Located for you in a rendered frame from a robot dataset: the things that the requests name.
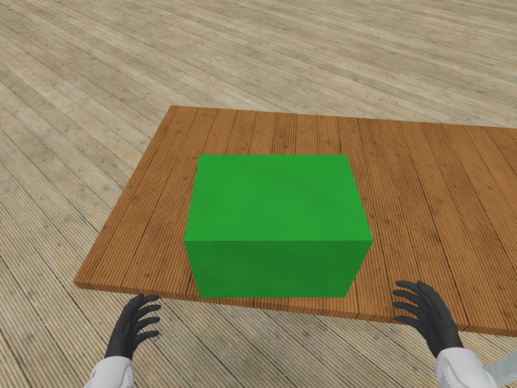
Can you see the carton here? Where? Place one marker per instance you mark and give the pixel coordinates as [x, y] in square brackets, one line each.
[275, 226]

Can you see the robot left hand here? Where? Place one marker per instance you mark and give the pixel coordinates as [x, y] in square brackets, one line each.
[124, 338]

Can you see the table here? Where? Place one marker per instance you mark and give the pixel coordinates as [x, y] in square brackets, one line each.
[440, 201]

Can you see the robot left forearm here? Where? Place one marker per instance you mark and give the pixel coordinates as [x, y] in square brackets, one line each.
[112, 372]

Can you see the robot right hand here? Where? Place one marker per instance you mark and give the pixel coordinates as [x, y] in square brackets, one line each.
[436, 325]

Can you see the robot right forearm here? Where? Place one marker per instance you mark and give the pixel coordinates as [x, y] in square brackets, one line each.
[461, 368]

